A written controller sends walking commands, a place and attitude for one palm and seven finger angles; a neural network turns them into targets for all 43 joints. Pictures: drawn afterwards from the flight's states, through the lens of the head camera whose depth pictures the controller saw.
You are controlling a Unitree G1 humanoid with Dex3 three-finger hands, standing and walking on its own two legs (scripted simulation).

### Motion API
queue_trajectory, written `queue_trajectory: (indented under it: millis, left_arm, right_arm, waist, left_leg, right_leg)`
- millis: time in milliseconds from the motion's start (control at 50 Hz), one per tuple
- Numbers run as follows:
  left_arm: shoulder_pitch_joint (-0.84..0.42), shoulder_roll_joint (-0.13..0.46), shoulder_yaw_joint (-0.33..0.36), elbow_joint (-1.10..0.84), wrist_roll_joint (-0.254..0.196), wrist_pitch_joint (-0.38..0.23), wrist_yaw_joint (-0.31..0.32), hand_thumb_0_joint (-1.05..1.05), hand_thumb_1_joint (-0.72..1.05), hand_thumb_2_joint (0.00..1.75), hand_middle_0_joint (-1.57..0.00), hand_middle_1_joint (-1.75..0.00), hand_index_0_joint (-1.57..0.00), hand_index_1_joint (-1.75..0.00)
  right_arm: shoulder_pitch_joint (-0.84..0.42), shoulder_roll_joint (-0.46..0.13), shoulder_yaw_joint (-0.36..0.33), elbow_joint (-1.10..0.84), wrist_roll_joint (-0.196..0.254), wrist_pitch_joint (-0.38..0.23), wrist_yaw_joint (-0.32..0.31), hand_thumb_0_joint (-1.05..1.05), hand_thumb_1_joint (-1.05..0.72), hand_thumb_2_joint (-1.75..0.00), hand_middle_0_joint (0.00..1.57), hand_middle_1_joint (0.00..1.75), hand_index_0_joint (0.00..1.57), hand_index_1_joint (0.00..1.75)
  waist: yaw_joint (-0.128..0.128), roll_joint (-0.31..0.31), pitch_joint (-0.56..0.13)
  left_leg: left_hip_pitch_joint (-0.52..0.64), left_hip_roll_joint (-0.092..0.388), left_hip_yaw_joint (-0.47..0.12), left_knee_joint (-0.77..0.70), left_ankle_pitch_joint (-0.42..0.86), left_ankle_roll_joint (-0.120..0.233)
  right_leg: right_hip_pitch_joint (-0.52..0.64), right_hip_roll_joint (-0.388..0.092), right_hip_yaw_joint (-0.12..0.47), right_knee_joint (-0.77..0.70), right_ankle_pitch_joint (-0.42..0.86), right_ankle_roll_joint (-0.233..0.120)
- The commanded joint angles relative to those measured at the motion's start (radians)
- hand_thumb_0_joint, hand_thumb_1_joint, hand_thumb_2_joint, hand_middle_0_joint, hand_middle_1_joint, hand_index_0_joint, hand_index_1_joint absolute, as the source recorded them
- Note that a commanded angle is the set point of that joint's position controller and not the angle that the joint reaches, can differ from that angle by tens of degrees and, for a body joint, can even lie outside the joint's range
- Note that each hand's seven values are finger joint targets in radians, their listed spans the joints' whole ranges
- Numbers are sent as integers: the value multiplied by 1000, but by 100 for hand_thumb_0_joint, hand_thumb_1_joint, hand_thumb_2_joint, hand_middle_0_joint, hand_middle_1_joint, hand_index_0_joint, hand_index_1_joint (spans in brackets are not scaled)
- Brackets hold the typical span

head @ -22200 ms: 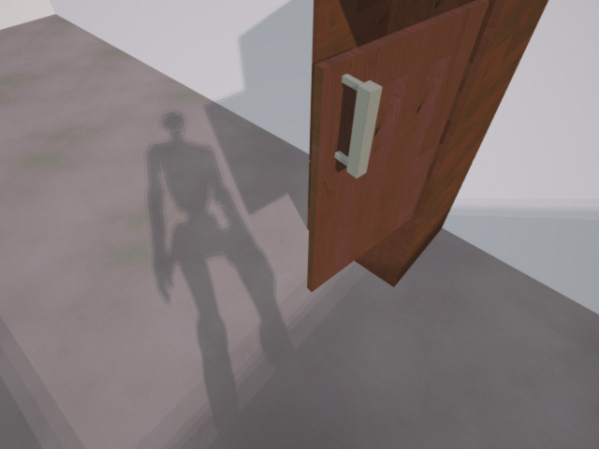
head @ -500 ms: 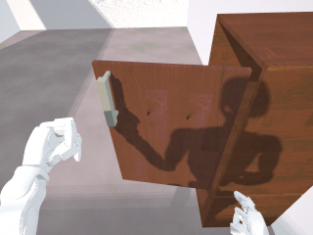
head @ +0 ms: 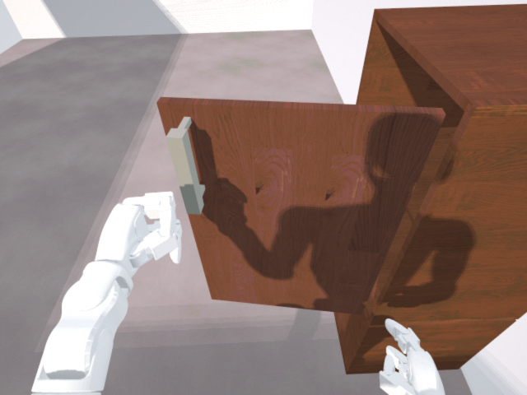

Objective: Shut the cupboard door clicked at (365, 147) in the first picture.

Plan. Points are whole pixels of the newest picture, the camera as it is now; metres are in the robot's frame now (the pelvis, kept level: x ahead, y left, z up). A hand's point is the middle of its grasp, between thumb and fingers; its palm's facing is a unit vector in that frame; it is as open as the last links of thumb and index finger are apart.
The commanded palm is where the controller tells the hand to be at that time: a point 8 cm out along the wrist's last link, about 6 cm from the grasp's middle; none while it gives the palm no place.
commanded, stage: bring the fist close to the handle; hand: left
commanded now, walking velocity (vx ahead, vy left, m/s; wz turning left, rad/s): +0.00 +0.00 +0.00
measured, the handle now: (190, 167) +0.41 +0.16 +0.16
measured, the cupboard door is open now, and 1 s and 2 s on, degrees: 81 81 63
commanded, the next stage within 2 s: push the door shut along its arc in 0.66 s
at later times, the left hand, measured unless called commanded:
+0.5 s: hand (189, 209) +0.31 +0.13 +0.17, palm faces -0.02 -1.00 -0.05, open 3.1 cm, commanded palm +0.28 +0.18 +0.16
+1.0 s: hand (202, 206) +0.33 +0.12 +0.16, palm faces -0.07 -1.00 -0.07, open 3.1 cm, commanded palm +0.32 +0.18 +0.16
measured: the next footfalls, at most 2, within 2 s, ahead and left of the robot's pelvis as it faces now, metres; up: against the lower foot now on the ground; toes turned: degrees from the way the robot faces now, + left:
none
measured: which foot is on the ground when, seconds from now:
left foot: down 0.00-1.00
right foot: down 0.00-1.00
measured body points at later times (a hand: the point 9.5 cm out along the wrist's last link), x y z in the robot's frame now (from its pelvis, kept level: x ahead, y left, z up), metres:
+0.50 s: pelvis +0.01 -0.01 +0.00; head -0.02 -0.02 +0.45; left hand +0.31 +0.19 +0.17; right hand +0.19 -0.23 -0.07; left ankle -0.01 +0.08 -0.73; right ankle -0.01 -0.09 -0.73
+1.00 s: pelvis -0.01 -0.03 +0.00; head -0.02 -0.05 +0.45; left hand +0.33 +0.17 +0.16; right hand +0.17 -0.25 -0.08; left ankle -0.01 +0.08 -0.73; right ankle -0.01 -0.09 -0.73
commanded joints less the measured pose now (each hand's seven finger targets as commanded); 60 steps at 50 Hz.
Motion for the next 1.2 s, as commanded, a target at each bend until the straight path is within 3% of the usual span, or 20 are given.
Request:
queue_trajectory:
  millis: [0, 60, 80, 140, 180, 200, 260, 280, 320, 380, 480, 640, 760, 780, 840, 940, 1060, 1080, 1140, 1180]
  left_arm:
    - [-373, 106, 46, -293, 0, -118, 47, 0, 90, 90, -130, -150, -130, -150]
    - [-368, 96, 54, -162, 6, -99, 70, 0, 90, 90, -130, -150, -130, -150]
    - [-334, 140, 95, -107, 11, -81, 75, 0, 90, 90, -130, -150, -130, -150]
    - [-404, 58, 16, -41, 24, -15, 74, 0, 90, 90, -130, -150, -130, -150]
    - [-423, 103, 53, -39, 26, 4, 82, 0, 90, 90, -130, -150, -130, -150]
    - [-461, 51, 4, -74, 28, 2, 78, 0, 90, 90, -130, -150, -130, -150]
    - [-520, 55, 7, -152, 22, -44, 82, 0, 90, 90, -130, -150, -130, -150]
    - [-491, 113, 60, -170, 18, -66, 88, 0, 90, 90, -130, -150, -130, -150]
    - [-435, 106, 70, -193, 15, -101, 85, 0, 90, 90, -130, -150, -130, -150]
    - [-349, 123, 92, -104, 18, -94, 83, 0, 90, 90, -130, -150, -130, -150]
    - [-367, 104, 65, -69, 25, -16, 68, 0, 90, 90, -130, -150, -130, -150]
    - [-493, 131, 81, -183, -5, -121, 58, 0, 90, 90, -130, -150, -130, -150]
    - [-438, 98, 52, 46, 1, -63, 29, 0, 90, 90, -130, -150, -130, -150]
    - [-449, 139, 83, 83, 0, -47, 26, 0, 90, 90, -130, -150, -130, -150]
    - [-597, 138, 56, 79, 3, -40, 9, 0, 90, 90, -130, -150, -130, -150]
    - [-742, 243, 142, 41, -17, -153, -4, 0, 90, 90, -130, -150, -130, -150]
    - [-752, 224, 120, 341, -18, -153, -56, 0, 90, 90, -130, -150, -130, -150]
    - [-753, 257, 144, 368, -20, -143, -66, 0, 90, 90, -130, -150, -130, -150]
    - [-817, 227, 103, 338, -21, -156, -94, 0, 90, 90, -130, -150, -130, -150]
    - [-861, 265, 123, 352, -27, -177, -105, 0, 90, 90, -130, -150, -130, -150]
  right_arm:
    - [-141, -104, -46, -163, -13, -58, -3, 0, -90, -90, 20, 30, 20, 30]
    - [-134, -107, -44, -139, -13, -35, 1, 0, -90, -90, 20, 30, 20, 30]
    - [-130, -117, -49, -130, -13, -21, 4, 0, -90, -90, 20, 30, 20, 30]
    - [-155, -107, -41, -145, -5, 19, 8, 0, -90, -90, 20, 30, 20, 30]
    - [-156, -116, -45, -148, -5, 36, 8, 0, -90, -90, 20, 30, 20, 30]
    - [-167, -105, -43, -164, -4, 39, 9, 0, -90, -90, 20, 30, 20, 30]
    - [-161, -99, -46, -174, -12, 33, 12, 0, -90, -90, 20, 30, 20, 30]
    - [-154, -106, -51, -173, -16, 28, 12, 0, -90, -90, 20, 30, 20, 30]
    - [-151, -96, -50, -179, -20, 25, 17, 0, -90, -90, 20, 30, 20, 30]
    - [-138, -107, -55, -160, -14, 40, 25, 0, -90, -90, 20, 30, 20, 30]
    - [-164, -114, -55, -171, -2, 80, 23, 0, -90, -90, 20, 30, 20, 30]
    - [-163, -100, -50, -174, -10, 47, -2, 0, -90, -90, 20, 30, 20, 30]
    - [-158, -112, -47, -148, 4, 65, 2, 0, -90, -90, 20, 30, 20, 30]
    - [-156, -124, -52, -145, 5, 71, -1, 0, -90, -90, 20, 30, 20, 30]
    - [-168, -121, -47, -155, 8, 80, -8, 0, -90, -90, 20, 30, 20, 30]
    - [-162, -114, -45, -158, -4, 58, -17, 0, -90, -90, 20, 30, 20, 30]
    - [-119, -132, -47, -116, 8, 65, -13, 0, -90, -90, 20, 30, 20, 30]
    - [-114, -143, -54, -118, 9, 66, -12, 0, -90, -90, 20, 30, 20, 30]
    - [-119, -138, -56, -138, 13, 65, -9, 0, -90, -90, 20, 30, 20, 30]
    - [-100, -148, -62, -131, 12, 61, -11, 0, -90, -90, 20, 30, 20, 30]
  waist:
    - [-14, -19, -205]
    - [-14, -49, -155]
    - [-3, -71, -141]
    - [-12, -30, -94]
    - [-5, -48, -119]
    - [-11, -21, -149]
    - [-10, -11, -238]
    - [1, -55, -270]
    - [12, -39, -308]
    - [8, -78, -215]
    - [-9, -57, -89]
    - [-22, -33, -233]
    - [-30, -58, -80]
    - [-30, -85, -60]
    - [-45, -62, -87]
    - [-32, -58, -250]
    - [-53, -56, -137]
    - [-52, -89, -135]
    - [-51, -23, -195]
    - [-61, -73, -223]
  left_leg:
    - [136, 72, -70, -91, 325, -37]
    - [108, 71, -72, -104, 304, -45]
    - [90, 70, -64, -105, 291, -42]
    - [71, 65, -60, -119, 267, -44]
    - [78, 67, -62, -117, 274, -44]
    - [102, 65, -58, -114, 299, -41]
    - [162, 66, -59, -96, 392, -44]
    - [167, 71, -58, -89, 418, -44]
    - [177, 67, -45, -88, 470, -45]
    - [129, 70, -35, -91, 438, -44]
    - [77, 59, -24, -109, 309, -32]
    - [153, 53, -31, -97, 322, -25]
    - [68, 46, -28, -110, 215, -24]
    - [52, 45, -28, -105, 193, -22]
    - [60, 40, -32, -107, 168, -16]
    - [99, 37, -28, -95, 242, -14]
    - [28, 36, -22, -93, 198, -17]
    - [16, 37, -25, -82, 194, -15]
    - [42, 31, -19, -81, 223, -13]
    - [41, 36, -23, -72, 231, -11]
  right_leg:
    - [-12, -23, 4, -60, 270, 10]
    - [-20, -20, -1, -68, 259, 8]
    - [-9, -22, 7, -79, 256, 6]
    - [-24, -27, 5, -86, 240, 4]
    - [-4, -26, 10, -91, 244, 1]
    - [2, -28, 10, -86, 266, 1]
    - [34, -25, 10, -70, 346, -1]
    - [59, -24, 13, -66, 373, 1]
    - [93, -26, 15, -57, 429, 0]
    - [71, -25, 17, -72, 430, 4]
    - [24, -29, 25, -111, 343, 8]
    - [65, -25, 34, -103, 351, 10]
    - [-1, -31, 40, -139, 262, 16]
    - [-7, -35, 53, -151, 240, 21]
    - [-10, -38, 61, -155, 195, 21]
    - [90, -43, 73, -122, 297, 18]
    - [21, -48, 82, -133, 276, 24]
    - [22, -53, 98, -136, 279, 33]
    - [32, -53, 88, -121, 314, 24]
    - [43, -53, 95, -117, 334, 31]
